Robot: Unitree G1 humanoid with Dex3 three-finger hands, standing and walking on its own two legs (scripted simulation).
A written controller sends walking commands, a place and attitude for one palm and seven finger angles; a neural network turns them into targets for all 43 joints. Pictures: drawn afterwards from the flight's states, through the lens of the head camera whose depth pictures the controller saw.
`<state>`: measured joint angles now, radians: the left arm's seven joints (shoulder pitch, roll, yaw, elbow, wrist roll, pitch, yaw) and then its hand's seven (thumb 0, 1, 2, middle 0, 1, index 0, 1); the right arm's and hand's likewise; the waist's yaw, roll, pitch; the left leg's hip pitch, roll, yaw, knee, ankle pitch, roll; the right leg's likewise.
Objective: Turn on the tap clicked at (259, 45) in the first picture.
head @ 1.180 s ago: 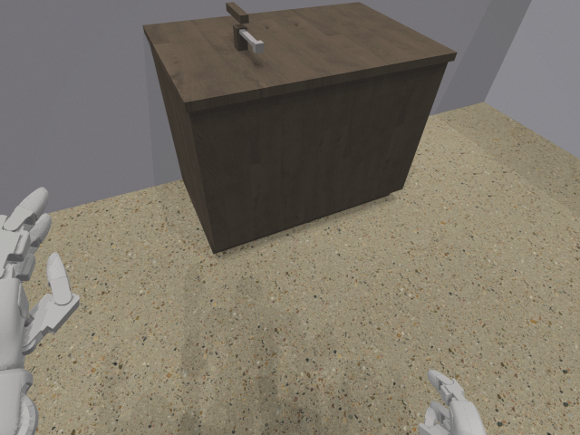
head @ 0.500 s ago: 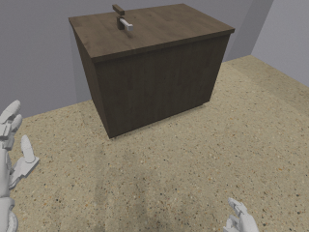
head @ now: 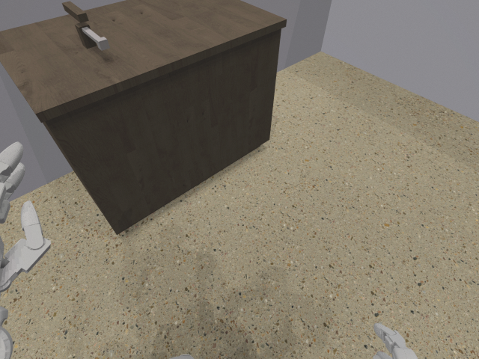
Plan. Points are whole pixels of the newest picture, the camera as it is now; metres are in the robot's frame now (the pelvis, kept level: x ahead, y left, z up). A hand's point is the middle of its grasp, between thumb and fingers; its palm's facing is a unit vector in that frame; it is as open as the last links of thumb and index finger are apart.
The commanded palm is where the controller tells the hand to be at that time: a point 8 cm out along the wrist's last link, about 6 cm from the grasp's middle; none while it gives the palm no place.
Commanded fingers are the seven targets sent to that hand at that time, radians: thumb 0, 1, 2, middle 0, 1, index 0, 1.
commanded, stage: walk to a spot facing it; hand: left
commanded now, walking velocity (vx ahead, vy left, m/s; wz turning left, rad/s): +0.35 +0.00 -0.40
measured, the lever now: (102, 43) +0.96 +0.49 +0.06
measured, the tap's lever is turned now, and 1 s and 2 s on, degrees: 0 0 0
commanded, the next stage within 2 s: turn to face it in 0.92 s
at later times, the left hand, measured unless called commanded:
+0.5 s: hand (173, 139) +0.41 +0.14 +0.16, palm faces +0.23 -0.85 -0.48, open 7.4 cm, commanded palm +0.35 +0.20 +0.18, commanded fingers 0.00 0.90 0.90 -0.20 -0.30 -0.20 -0.30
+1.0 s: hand (217, 80) +0.56 +0.08 +0.18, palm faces +0.16 -0.89 -0.43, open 7.4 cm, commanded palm +0.53 +0.14 +0.18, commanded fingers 0.00 0.90 0.90 -0.20 -0.30 -0.20 -0.30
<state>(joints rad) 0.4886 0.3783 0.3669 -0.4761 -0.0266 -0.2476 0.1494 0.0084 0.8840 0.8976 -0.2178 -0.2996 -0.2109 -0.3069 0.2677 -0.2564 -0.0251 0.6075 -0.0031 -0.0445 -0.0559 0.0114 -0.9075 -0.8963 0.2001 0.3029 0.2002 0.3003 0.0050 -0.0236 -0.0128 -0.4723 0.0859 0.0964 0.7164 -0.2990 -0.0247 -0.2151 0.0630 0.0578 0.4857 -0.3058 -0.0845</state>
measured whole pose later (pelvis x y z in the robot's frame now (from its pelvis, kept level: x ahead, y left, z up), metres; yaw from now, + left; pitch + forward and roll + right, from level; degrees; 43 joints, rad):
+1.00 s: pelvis +0.29 -0.08 -0.01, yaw -16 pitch +0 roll -1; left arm 0.47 0.36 0.36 -0.53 -0.02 -0.22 0.15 0.01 0.89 0.90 -0.21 -0.30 -0.21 -0.31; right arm 0.20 -0.11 0.05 0.57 -0.01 -0.09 -0.05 0.01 -0.90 -0.90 0.20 0.30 0.20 0.30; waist 0.00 0.02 0.03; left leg -0.26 0.17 0.20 0.55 -0.26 -0.04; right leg -0.42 -0.07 -0.14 0.77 -0.39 0.02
